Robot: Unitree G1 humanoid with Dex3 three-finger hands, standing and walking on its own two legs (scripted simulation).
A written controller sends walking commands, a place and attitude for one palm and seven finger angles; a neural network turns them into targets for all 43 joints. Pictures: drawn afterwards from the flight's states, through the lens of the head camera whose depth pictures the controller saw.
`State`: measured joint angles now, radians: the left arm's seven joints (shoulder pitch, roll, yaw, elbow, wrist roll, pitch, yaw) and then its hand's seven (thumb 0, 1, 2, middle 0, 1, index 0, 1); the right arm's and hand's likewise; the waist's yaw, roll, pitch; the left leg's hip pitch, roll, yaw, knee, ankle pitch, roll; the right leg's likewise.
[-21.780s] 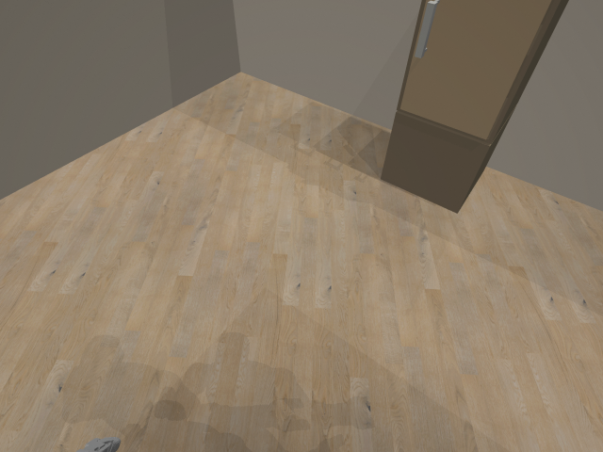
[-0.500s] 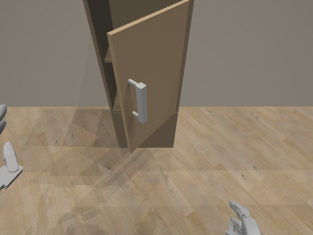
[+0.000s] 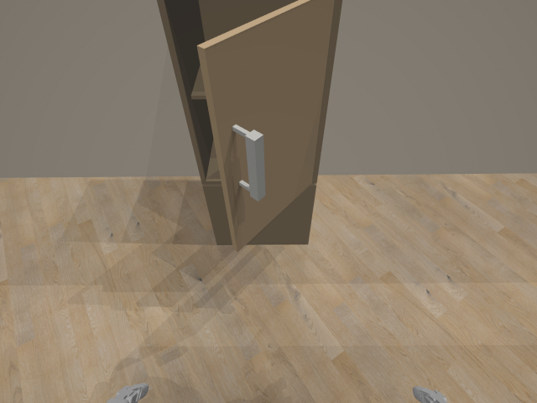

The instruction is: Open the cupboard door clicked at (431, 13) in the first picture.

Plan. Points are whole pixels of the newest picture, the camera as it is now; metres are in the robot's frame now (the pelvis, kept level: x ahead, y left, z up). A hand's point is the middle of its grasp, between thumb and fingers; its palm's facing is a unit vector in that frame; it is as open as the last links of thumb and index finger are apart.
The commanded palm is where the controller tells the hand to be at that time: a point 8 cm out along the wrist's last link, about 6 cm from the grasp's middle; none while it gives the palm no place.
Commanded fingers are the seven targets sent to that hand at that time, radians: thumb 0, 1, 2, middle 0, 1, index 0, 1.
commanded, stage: let the arm hang, fingers relaxed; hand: left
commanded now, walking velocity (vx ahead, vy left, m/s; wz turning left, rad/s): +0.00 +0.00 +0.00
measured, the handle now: (248, 163) +0.58 +0.07 +0.00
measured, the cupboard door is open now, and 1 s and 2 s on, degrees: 49 49 49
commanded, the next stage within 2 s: look to check the result in 0.86 s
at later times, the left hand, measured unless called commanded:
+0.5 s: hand out of the picture -0.04 +0.16 -0.16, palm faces +0.05 -0.98 -0.21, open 7.3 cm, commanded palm none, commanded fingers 0.00 0.90 0.90 -0.20 -0.30 -0.20 -0.30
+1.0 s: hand out of the picture -0.01 +0.15 -0.17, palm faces +0.06 -0.98 -0.18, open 7.3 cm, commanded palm none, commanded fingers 0.00 0.90 0.90 -0.20 -0.30 -0.20 -0.30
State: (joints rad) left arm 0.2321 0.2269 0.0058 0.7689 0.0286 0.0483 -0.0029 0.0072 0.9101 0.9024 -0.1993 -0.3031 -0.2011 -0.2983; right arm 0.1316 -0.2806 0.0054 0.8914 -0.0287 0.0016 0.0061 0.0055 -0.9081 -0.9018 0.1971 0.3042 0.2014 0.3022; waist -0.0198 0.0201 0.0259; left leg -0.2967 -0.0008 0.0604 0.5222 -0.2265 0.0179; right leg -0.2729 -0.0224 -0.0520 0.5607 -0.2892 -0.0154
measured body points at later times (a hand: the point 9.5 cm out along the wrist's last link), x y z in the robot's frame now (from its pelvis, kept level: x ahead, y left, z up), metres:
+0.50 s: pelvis +0.00 -0.01 +0.01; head +0.01 -0.02 +0.46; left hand -0.04 +0.22 -0.15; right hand -0.04 -0.20 -0.16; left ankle +0.03 +0.11 -0.73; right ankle +0.01 -0.11 -0.73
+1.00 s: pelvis +0.01 -0.01 +0.01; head +0.02 -0.02 +0.46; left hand -0.01 +0.20 -0.15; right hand -0.01 -0.22 -0.16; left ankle +0.03 +0.11 -0.73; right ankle +0.01 -0.11 -0.73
